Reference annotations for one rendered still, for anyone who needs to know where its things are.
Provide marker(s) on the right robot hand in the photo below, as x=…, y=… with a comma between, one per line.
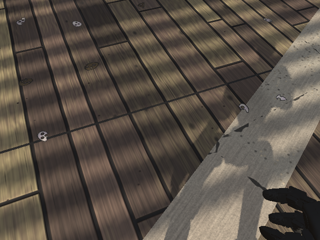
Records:
x=307, y=223

